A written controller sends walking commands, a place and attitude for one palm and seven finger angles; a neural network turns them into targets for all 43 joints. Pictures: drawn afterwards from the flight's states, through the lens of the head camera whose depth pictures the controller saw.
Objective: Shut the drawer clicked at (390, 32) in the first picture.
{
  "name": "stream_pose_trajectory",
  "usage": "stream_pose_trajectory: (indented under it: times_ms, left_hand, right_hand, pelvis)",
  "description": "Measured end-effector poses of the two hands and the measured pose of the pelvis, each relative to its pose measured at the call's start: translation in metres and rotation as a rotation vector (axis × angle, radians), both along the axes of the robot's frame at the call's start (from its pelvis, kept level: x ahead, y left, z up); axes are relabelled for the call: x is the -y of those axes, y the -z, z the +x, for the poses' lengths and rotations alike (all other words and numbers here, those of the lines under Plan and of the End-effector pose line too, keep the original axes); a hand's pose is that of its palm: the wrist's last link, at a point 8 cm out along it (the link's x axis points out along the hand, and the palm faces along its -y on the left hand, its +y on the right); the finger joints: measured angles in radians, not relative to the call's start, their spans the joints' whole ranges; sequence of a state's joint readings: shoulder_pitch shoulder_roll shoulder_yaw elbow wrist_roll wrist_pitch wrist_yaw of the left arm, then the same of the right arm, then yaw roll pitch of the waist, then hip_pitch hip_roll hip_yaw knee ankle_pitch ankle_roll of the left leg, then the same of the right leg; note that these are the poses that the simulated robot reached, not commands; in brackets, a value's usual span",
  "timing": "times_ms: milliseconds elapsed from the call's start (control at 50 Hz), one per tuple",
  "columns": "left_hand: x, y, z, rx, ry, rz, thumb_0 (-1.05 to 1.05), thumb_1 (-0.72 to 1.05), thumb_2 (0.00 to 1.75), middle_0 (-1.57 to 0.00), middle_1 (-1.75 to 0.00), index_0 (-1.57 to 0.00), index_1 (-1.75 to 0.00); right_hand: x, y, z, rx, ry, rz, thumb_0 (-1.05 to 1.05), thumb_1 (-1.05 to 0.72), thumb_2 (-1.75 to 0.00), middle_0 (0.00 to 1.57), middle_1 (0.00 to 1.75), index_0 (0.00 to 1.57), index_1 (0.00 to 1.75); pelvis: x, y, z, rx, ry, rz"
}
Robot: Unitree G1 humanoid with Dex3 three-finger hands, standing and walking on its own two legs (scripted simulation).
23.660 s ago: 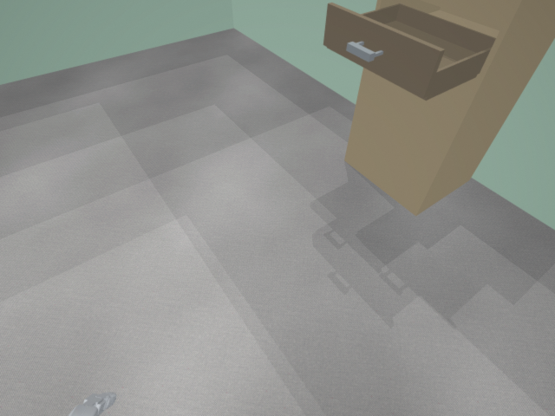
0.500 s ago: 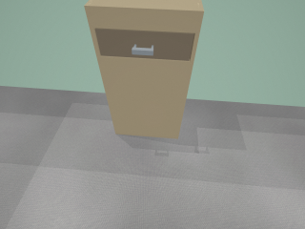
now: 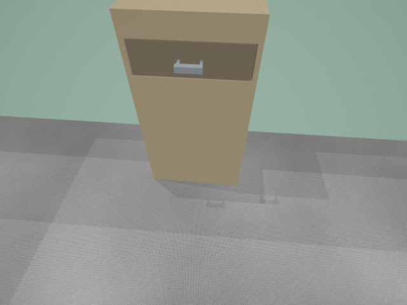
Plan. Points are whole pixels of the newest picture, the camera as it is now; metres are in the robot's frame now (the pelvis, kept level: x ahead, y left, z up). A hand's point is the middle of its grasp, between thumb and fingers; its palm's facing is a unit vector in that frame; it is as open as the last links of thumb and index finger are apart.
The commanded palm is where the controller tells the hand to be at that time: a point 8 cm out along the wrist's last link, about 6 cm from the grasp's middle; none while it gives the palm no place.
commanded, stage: look to check the result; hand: left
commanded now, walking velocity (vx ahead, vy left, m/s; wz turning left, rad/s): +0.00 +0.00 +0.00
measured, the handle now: (189, 65) +0.87 +0.10 +0.01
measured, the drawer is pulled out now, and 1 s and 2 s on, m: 0.00 0.00 0.00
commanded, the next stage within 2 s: stand and wait in 0.06 s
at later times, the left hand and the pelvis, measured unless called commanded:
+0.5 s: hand out of the picture -0.02 +0.14 -0.18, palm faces +0.06 -0.98 -0.16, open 7.4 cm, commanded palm none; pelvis +0.01 -0.01 +0.00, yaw +0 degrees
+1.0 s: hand out of the picture +0.00 +0.15 -0.18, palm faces +0.07 -0.98 -0.17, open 7.4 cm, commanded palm none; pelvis +0.01 -0.01 +0.00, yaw +0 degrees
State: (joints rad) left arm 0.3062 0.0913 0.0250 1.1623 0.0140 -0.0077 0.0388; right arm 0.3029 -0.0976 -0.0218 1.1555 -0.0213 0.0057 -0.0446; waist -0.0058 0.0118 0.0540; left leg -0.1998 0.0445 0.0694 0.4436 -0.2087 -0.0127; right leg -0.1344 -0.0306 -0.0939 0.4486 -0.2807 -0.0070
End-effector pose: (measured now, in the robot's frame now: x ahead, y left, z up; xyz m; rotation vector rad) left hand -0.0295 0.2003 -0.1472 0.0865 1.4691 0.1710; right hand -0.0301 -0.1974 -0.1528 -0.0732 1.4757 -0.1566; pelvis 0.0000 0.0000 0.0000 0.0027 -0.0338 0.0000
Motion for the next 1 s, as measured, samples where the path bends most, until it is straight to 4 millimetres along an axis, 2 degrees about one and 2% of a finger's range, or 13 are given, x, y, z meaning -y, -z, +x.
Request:
stream_pose_trajectory:
  times_ms: [280, 540, 1000]
  left_hand:
    - [0.005, 0.000, 0.009, 0.017, 0.004, 0.001, 0.01, 0.91, 0.90, -0.20, -0.30, -0.20, -0.30]
    - [0.007, 0.000, 0.009, 0.006, 0.001, 0.000, 0.01, 0.91, 0.90, -0.20, -0.30, -0.20, -0.30]
    - [0.006, -0.001, 0.019, 0.024, 0.001, 0.010, 0.01, 0.91, 0.90, -0.20, -0.30, -0.20, -0.30]
  right_hand:
    - [0.007, -0.001, 0.001, -0.006, 0.003, -0.006, 0.00, -0.91, -0.90, 0.20, 0.30, 0.20, 0.29]
    - [0.012, -0.002, 0.005, -0.010, -0.003, -0.011, 0.00, -0.91, -0.90, 0.20, 0.30, 0.20, 0.29]
    - [0.020, -0.002, 0.023, 0.015, -0.017, -0.023, 0.00, -0.91, -0.90, 0.20, 0.30, 0.20, 0.29]
  pelvis:
    - [0.005, 0.000, 0.004, 0.001, -0.001, 0.000]
    - [0.009, 0.000, 0.006, -0.004, -0.004, -0.001]
    - [0.012, -0.001, 0.013, -0.003, -0.008, 0.000]
